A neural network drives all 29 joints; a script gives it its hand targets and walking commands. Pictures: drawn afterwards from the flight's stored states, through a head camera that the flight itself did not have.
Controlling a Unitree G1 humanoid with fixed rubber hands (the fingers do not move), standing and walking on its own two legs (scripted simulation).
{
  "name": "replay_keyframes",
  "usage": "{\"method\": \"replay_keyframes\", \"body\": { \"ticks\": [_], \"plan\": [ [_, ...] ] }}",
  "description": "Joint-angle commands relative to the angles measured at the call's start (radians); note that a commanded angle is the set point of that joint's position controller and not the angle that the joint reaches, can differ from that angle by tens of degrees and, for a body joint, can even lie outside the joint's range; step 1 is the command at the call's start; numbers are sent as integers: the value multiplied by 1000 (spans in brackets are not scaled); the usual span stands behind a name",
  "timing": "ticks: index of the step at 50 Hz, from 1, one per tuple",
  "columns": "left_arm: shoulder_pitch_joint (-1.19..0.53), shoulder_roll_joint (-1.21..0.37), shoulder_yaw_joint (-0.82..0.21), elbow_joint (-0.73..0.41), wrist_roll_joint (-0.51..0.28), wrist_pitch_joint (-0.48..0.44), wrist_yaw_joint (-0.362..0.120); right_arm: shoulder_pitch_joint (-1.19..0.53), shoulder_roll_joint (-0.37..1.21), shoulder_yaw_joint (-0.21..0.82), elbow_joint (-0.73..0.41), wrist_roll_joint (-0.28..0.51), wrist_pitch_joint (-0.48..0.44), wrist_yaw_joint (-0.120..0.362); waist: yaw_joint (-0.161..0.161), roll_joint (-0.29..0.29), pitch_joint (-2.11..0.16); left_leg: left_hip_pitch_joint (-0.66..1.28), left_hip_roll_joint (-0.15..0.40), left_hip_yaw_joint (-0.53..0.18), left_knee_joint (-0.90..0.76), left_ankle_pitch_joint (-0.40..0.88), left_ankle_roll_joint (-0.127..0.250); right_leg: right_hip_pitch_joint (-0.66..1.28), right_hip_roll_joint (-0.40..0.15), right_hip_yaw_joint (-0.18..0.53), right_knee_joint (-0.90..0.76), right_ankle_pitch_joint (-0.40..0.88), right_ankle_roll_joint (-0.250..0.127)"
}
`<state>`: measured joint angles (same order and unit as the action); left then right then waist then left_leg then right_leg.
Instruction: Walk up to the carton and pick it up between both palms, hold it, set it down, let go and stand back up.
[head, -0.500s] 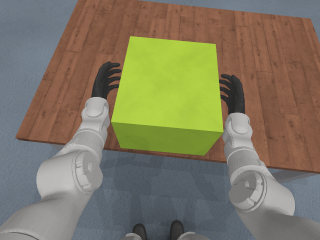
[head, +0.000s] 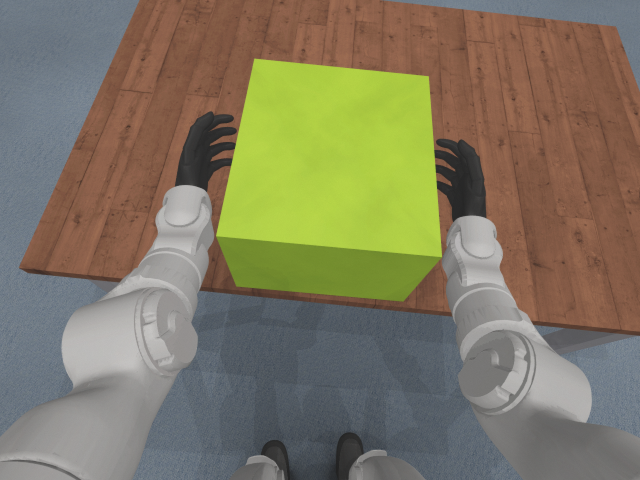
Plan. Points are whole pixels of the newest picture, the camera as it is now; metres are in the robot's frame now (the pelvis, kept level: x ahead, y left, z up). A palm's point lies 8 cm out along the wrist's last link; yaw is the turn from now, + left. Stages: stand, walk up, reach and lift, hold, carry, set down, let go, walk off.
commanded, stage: set down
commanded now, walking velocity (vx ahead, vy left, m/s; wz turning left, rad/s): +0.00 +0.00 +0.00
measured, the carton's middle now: (330, 183) +0.50 -0.03 -0.04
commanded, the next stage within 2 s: none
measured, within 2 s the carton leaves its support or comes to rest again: neither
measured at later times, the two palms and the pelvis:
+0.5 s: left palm (189, 157) +0.49 +0.15 +0.04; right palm (478, 199) +0.42 -0.21 +0.03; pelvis -0.01 +0.00 -0.03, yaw -3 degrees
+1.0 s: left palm (156, 150) +0.49 +0.19 +0.06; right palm (517, 181) +0.43 -0.25 +0.05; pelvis -0.03 -0.02 -0.04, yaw +0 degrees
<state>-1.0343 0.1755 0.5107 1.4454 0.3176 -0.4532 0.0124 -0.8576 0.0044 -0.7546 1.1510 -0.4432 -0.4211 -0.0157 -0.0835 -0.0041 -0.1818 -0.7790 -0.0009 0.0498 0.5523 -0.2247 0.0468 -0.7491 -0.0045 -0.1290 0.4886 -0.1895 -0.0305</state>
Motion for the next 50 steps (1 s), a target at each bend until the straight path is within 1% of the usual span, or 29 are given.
{"method": "replay_keyframes", "body": {
  "ticks": [1,2,6,9,11,13,14,15,16,17,19,20,24,25,27,28,30,31,32,35,38,40,42,43,44,46,47,48,50],
  "plan": [
    [-436,-374,-127,20,63,0,-93,-394,386,207,98,-79,6,125,-11,104,-510,368,46,-46,6,324,-67,202,-26,26,23,291,8],
    [-430,-368,-131,18,64,-4,-90,-380,387,213,108,-77,6,125,-12,101,-526,377,47,-46,7,346,-67,206,-26,24,25,309,6],
    [-444,-335,-133,38,45,-16,-82,-394,344,199,115,-77,-4,118,-19,106,-543,389,49,-48,35,355,-73,147,-23,19,35,284,4],
    [-430,-239,-113,44,35,-12,-65,-377,238,179,125,-53,-3,96,-21,101,-532,376,45,-46,39,347,-72,156,-18,24,43,287,7],
    [-456,-150,-120,43,2,-14,-45,-376,160,182,144,-16,-3,75,-20,101,-573,362,41,-45,51,352,-71,147,-17,34,55,287,10],
    [-472,-63,-165,61,-62,-18,-21,-387,66,208,164,43,-6,49,-28,95,-618,343,39,-44,65,358,-75,163,-11,44,65,308,12],
    [-494,-11,-202,75,-105,-19,-10,-398,15,231,188,90,-5,31,-37,104,-632,335,36,-44,77,359,-77,156,-9,50,75,319,9],
    [-503,43,-238,96,-155,-25,2,-408,-39,263,195,139,-9,13,-33,100,-669,328,36,-45,93,358,-78,154,-3,55,87,321,10],
    [-519,106,-284,119,-211,-30,18,-422,-116,302,215,204,-14,-5,-30,121,-690,324,34,-47,114,383,-87,132,0,58,107,334,8],
    [-544,146,-338,136,-273,-37,28,-447,-154,352,234,278,-17,-22,-36,119,-718,310,34,-52,136,380,-93,116,5,61,122,333,9],
    [-579,185,-436,211,-388,-45,37,-501,-223,452,278,402,-19,-41,-37,129,-748,292,32,-62,177,385,-102,81,14,62,155,322,10],
    [-590,209,-476,248,-428,-46,36,-522,-254,491,290,452,-17,-48,-36,137,-746,283,31,-67,199,378,-107,55,20,63,171,306,14],
    [-618,265,-577,346,-534,-28,20,-596,-342,598,308,588,-3,-59,-16,136,-723,267,27,-77,255,410,-121,-19,32,57,219,269,23],
    [-612,260,-606,358,-554,-20,12,-599,-346,622,323,622,4,-54,-13,136,-708,269,30,-82,259,417,-122,-46,33,55,225,258,23],
    [-611,261,-639,366,-577,-7,-6,-595,-350,670,345,674,31,-40,-7,130,-660,236,29,-82,258,381,-117,-61,30,56,235,226,23],
    [-618,254,-666,360,-594,1,-13,-598,-364,684,359,691,37,-36,-18,126,-655,242,31,-85,262,388,-115,-78,30,50,243,233,25],
    [-631,265,-687,326,-620,0,-25,-606,-365,716,351,723,45,-26,-9,113,-678,212,25,-80,262,365,-111,-70,21,55,247,227,28],
    [-638,265,-705,305,-632,-2,-31,-618,-363,736,335,743,47,-20,-11,100,-705,193,21,-72,267,368,-105,-55,20,57,254,252,35],
    [-627,271,-709,311,-641,-5,-38,-610,-364,756,333,763,49,-14,-4,88,-704,171,18,-72,267,367,-102,-34,15,61,263,270,38],
    [-630,298,-725,281,-658,-10,-52,-625,-390,771,292,786,46,-8,-2,73,-774,104,14,-68,257,328,-92,39,7,74,276,307,49],
    [-663,326,-746,267,-699,-13,-58,-661,-415,768,234,792,54,-7,-15,57,-813,62,8,-67,253,263,-88,51,6,71,283,272,62],
    [-714,328,-775,226,-717,-10,-59,-675,-435,753,233,796,64,-6,-29,94,-845,69,4,-56,256,245,-92,38,2,67,285,266,55],
    [-736,346,-784,213,-735,-4,-62,-691,-447,756,198,794,72,-6,-33,88,-890,52,2,-58,263,213,-85,49,-1,71,292,246,58],
    [-739,354,-792,219,-742,2,-66,-696,-451,751,196,793,80,-9,-46,73,-892,37,-3,-52,264,204,-79,82,-1,77,292,259,63],
    [-737,363,-797,230,-741,10,-69,-694,-458,750,207,796,92,-10,-50,77,-878,14,-8,-51,259,187,-82,95,-4,82,297,266,64],
    [-736,373,-796,238,-738,31,-77,-688,-460,766,215,816,109,-10,-38,85,-864,-13,-13,-48,251,174,-75,133,-10,86,299,275,68],
    [-748,378,-806,225,-739,36,-79,-703,-467,765,210,826,109,-10,-46,96,-878,-11,-13,-46,252,180,-77,147,-11,86,302,281,68],
    [-735,376,-807,229,-729,43,-79,-684,-467,772,229,836,113,-11,-44,115,-871,13,-13,-47,250,215,-78,144,-9,86,303,312,65],
    [-732,388,-788,242,-709,62,-84,-685,-473,790,233,854,122,-11,-30,123,-838,42,-11,-50,247,245,-80,146,-7,82,294,329,65]
  ]
}}
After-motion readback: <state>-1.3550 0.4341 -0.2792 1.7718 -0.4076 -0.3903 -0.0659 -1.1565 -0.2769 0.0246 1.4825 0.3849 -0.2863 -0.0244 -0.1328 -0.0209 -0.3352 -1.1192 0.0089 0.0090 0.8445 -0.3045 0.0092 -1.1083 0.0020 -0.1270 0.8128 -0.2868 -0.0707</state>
